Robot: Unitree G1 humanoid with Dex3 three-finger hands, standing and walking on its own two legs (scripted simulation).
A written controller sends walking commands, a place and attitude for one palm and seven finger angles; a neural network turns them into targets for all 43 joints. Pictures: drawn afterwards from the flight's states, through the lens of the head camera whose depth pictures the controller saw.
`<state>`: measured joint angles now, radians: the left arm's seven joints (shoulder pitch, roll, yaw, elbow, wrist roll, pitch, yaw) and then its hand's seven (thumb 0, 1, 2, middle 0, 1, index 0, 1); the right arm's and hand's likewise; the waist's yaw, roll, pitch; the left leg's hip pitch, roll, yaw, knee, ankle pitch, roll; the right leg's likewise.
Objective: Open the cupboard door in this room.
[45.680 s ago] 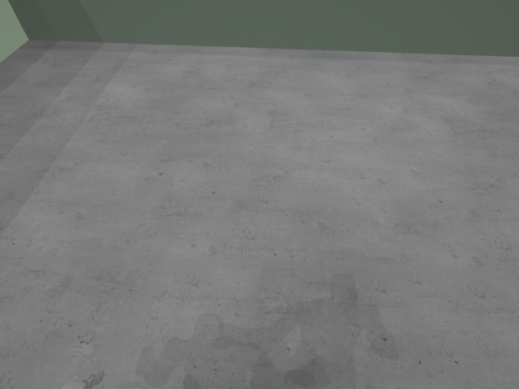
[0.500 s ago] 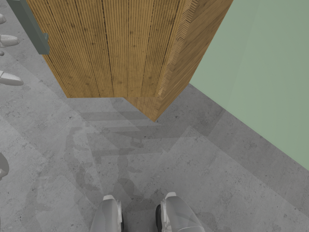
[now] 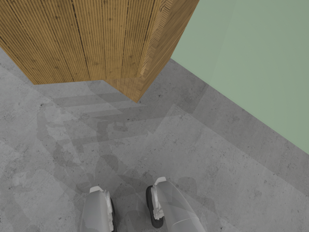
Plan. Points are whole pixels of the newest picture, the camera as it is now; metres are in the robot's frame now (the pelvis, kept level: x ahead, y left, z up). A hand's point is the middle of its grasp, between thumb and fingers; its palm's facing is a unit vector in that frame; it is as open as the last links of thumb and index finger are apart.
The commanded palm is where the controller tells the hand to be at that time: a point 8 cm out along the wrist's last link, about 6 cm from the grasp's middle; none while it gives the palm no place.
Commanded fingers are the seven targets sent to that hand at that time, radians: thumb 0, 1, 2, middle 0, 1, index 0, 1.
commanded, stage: move the hooked fingers beside the handle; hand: left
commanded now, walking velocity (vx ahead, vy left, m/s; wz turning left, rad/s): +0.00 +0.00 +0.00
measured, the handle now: out of the picture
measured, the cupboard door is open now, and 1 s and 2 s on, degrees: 44 44 43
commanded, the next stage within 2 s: slide the fingers in behind the handle in 0.66 s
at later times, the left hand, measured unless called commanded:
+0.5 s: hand out of the picture +0.56 +0.33 +0.10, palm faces +0.06 -1.00 -0.02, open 14.0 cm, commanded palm +0.56 +0.34 +0.10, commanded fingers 0.00 -0.50 0.30 -0.30 -1.20 -0.30 -1.20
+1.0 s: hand out of the picture +0.55 +0.31 +0.10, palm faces +0.06 -1.00 -0.01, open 14.0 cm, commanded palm +0.55 +0.33 +0.10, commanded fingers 0.00 -0.50 0.30 -0.30 -1.20 -0.30 -1.20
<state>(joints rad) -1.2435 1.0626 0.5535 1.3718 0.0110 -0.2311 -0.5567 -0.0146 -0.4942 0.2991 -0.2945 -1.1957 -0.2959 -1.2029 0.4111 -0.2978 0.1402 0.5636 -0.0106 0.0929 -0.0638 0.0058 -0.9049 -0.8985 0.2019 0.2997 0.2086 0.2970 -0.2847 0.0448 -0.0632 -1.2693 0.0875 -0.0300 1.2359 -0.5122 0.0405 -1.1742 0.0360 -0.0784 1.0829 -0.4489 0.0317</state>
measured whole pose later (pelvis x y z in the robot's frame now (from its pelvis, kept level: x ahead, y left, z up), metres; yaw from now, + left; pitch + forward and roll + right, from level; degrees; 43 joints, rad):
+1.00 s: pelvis +0.01 +0.00 +0.01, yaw +1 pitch +29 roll -8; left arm -1.16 0.95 0.54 1.31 -0.03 -0.26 -0.52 -0.02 -0.50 0.30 -0.29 -1.20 -0.29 -1.21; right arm 0.39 -0.29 0.12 0.57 -0.01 0.10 -0.04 0.00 -0.91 -0.90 0.20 0.30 0.21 0.30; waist -0.25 0.03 -0.08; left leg -1.21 0.09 -0.04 1.20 -0.51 0.03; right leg -1.11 0.04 -0.09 1.05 -0.45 0.02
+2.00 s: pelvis +0.01 -0.01 +0.02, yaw +2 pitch +27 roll -6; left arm -1.10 0.75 0.48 1.28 -0.06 -0.32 -0.37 -0.02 -0.50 0.30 -0.29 -1.20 -0.30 -1.21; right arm 0.41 -0.27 0.09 0.61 -0.02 0.08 -0.01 0.00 -0.91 -0.90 0.20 0.30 0.21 0.30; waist -0.24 0.04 -0.09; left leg -1.13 0.08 -0.02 1.15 -0.50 0.02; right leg -1.05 0.03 -0.07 1.03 -0.45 0.01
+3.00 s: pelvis +0.01 -0.01 +0.01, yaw +2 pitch +29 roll -6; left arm -1.14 0.77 0.46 1.29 -0.04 -0.30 -0.36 0.00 0.54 0.74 -0.37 -1.31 -0.37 -1.32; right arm 0.42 -0.27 0.09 0.62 -0.03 0.07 -0.01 0.00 -0.91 -0.90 0.20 0.30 0.21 0.30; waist -0.25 0.05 -0.09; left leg -1.17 0.07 -0.03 1.16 -0.50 0.02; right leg -1.08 0.03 -0.07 1.04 -0.45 0.02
